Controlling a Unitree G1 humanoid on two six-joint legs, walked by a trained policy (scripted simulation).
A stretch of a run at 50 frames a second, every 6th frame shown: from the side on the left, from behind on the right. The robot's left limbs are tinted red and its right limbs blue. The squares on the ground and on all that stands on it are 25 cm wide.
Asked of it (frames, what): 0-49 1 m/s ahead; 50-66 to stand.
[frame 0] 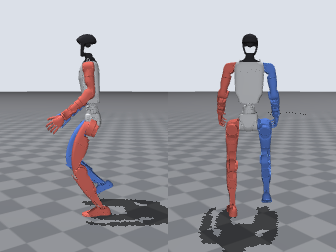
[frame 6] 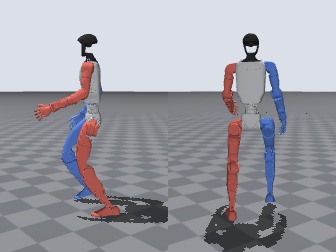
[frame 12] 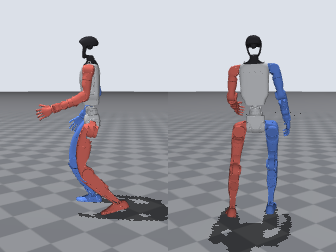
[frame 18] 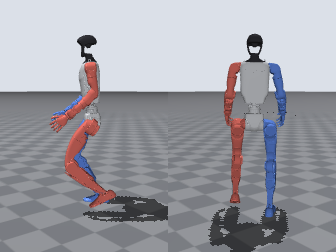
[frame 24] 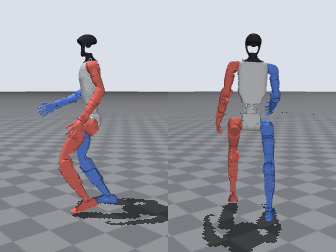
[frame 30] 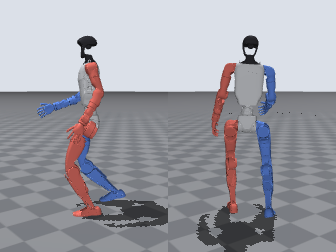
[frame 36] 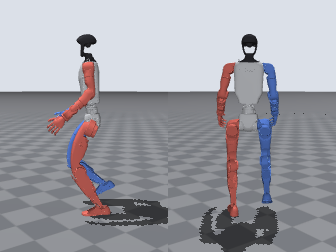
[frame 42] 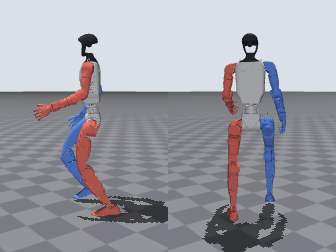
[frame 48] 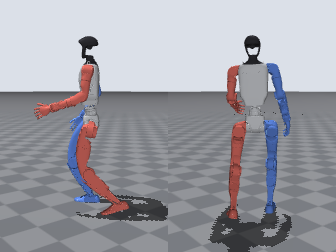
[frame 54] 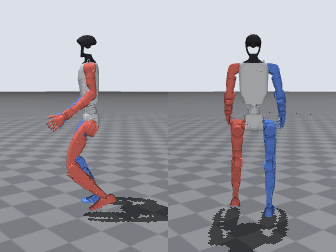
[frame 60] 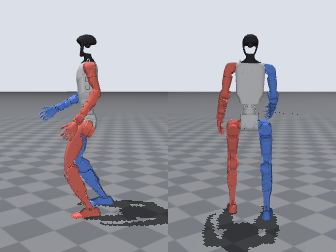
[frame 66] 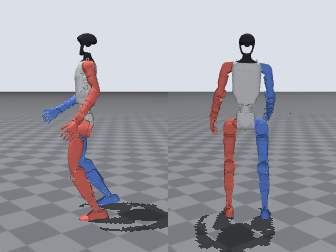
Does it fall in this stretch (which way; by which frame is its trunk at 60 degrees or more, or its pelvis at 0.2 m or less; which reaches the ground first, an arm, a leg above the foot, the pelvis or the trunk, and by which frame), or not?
no
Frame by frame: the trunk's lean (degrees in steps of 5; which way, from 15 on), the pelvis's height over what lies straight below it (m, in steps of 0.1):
0: 5, 0.7
6: 5, 0.7
12: 5, 0.7
18: 5, 0.7
24: 5, 0.7
30: 5, 0.7
36: 5, 0.7
42: 5, 0.7
48: 5, 0.7
54: 5, 0.7
60: 0, 0.7
66: 5, 0.8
